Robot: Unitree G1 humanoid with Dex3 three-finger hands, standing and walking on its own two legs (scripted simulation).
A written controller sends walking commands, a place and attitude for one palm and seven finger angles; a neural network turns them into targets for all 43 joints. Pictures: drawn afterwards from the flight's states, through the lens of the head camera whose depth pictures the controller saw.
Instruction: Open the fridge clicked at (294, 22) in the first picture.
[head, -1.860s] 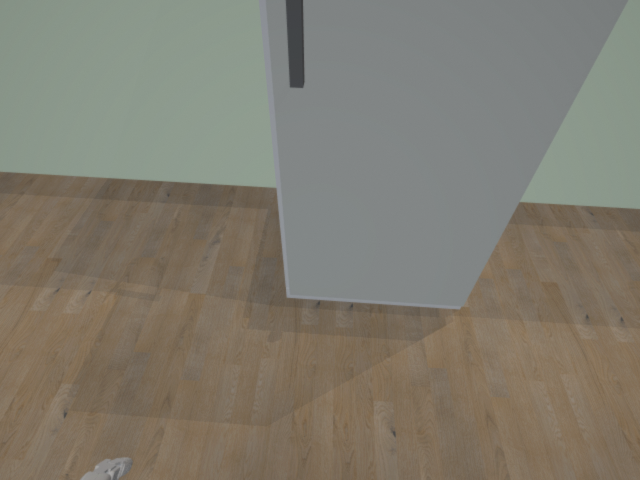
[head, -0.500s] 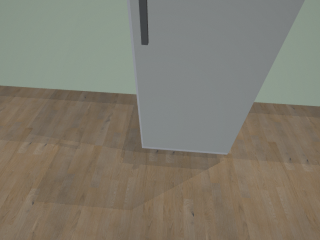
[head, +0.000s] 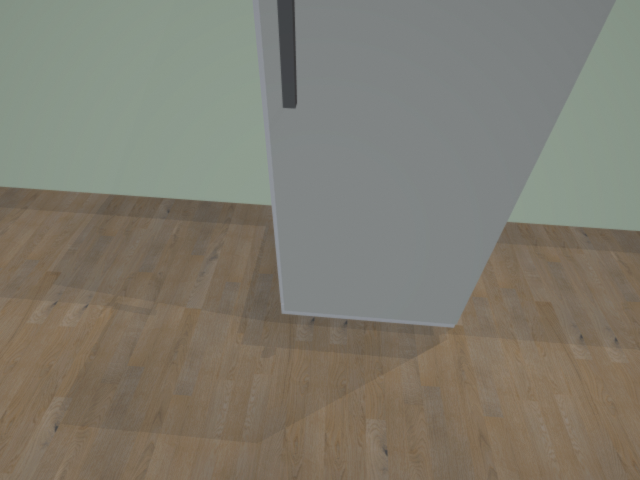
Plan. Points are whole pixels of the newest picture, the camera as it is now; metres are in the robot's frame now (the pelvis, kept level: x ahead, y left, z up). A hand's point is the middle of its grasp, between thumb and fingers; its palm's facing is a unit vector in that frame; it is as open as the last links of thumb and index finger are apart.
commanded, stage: take the last steps up to it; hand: left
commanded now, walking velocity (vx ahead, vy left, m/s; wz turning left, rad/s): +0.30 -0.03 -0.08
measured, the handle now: (288, 24) +0.78 +0.12 +0.26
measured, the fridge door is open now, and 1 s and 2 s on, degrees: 0 0 0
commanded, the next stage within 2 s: come to a stop and stand still in 0.62 s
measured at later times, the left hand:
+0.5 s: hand (222, 431) +0.24 +0.18 -0.19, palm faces -0.02 -0.99 -0.16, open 7.4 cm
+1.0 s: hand (246, 383) +0.32 +0.15 -0.19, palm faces +0.07 -0.98 -0.16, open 7.3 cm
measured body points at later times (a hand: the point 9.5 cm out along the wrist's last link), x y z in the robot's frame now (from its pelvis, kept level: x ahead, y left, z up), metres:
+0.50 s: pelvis +0.16 +0.00 -0.02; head +0.21 +0.00 +0.43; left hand +0.24 +0.23 -0.17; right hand +0.01 -0.19 -0.16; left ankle -0.02 +0.12 -0.74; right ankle +0.28 -0.10 -0.71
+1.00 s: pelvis +0.30 -0.02 -0.01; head +0.31 +0.00 +0.44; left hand +0.32 +0.21 -0.17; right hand +0.37 -0.24 -0.15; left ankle +0.35 +0.10 -0.74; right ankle +0.31 -0.10 -0.74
